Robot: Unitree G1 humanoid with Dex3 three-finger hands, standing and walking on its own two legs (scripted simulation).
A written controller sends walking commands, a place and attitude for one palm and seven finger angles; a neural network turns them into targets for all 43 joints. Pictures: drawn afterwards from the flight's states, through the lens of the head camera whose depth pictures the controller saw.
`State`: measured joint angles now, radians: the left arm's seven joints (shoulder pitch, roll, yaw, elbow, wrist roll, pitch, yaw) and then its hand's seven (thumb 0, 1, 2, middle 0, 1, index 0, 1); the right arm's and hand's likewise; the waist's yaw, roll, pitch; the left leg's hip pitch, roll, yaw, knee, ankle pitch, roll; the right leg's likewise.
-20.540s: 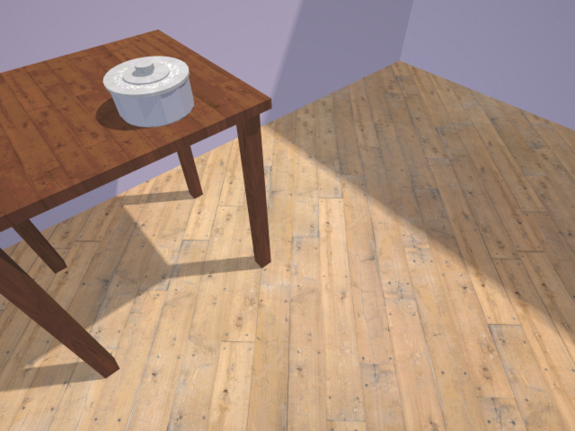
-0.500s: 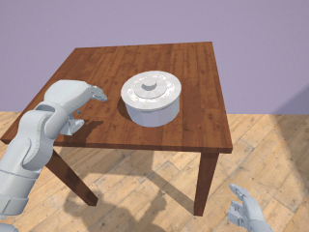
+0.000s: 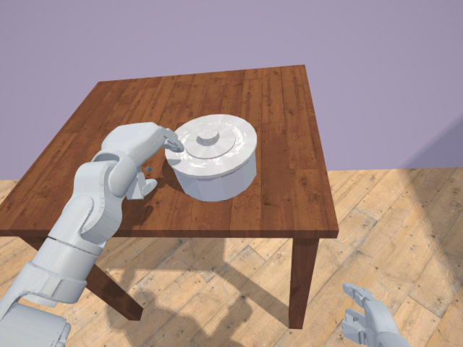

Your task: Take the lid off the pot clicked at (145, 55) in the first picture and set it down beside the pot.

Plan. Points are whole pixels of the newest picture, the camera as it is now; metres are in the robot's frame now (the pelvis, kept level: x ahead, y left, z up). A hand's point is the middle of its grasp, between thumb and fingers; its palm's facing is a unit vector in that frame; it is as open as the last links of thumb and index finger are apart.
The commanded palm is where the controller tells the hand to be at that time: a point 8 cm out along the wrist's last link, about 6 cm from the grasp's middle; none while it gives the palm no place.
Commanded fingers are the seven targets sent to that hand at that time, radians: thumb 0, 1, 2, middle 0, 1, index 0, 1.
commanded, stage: move the open hand above the knob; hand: left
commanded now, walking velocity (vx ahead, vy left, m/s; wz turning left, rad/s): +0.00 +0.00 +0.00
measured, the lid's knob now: (208, 135) +0.50 +0.08 +0.11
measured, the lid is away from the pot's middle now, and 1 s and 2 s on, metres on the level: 0.00 0.00 0.00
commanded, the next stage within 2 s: none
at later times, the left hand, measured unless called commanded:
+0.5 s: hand (171, 118) +0.43 +0.12 +0.21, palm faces -0.04 -0.07 -1.00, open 9.8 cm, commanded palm +0.40 +0.12 +0.24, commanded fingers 0.00 -0.31 1.54 -0.87 -0.08 -0.87 -0.08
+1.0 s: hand (209, 124) +0.47 +0.07 +0.16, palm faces -0.25 -0.04 -0.97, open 9.8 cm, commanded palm +0.46 +0.09 +0.24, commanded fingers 0.00 -0.31 1.54 -0.87 -0.08 -0.87 -0.08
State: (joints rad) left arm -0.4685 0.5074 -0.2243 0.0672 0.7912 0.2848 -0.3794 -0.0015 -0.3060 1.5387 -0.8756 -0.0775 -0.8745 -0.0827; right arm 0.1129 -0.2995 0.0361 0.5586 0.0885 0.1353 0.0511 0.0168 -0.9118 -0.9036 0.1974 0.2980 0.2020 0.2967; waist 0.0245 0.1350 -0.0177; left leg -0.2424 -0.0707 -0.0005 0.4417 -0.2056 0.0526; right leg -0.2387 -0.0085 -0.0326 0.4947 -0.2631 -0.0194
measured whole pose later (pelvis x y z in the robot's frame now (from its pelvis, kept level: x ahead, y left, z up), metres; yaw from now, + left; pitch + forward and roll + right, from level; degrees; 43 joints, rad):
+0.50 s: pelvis +0.01 -0.01 +0.00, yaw +0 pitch +2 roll +1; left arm -0.79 0.47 -0.27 0.37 0.81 0.30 -0.30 0.00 -0.31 1.54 -0.88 -0.08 -0.89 -0.08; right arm 0.10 -0.28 0.05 0.62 0.09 0.13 0.02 0.02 -0.91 -0.90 0.20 0.30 0.20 0.30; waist 0.00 0.11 -0.03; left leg -0.25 -0.06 0.00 0.43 -0.21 0.04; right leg -0.26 0.00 -0.03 0.51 -0.28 -0.04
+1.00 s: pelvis +0.02 -0.01 +0.00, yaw +0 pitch +3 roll +1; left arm -0.97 0.36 -0.34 0.65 0.82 0.31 -0.37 0.00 -0.30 1.54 -0.88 -0.08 -0.88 -0.08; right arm 0.19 -0.29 0.03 0.67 0.07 0.11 -0.01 0.02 -0.91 -0.90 0.20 0.30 0.20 0.30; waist -0.08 0.10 -0.03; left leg -0.27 -0.07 0.00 0.43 -0.21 0.05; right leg -0.28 0.00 -0.03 0.50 -0.28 -0.03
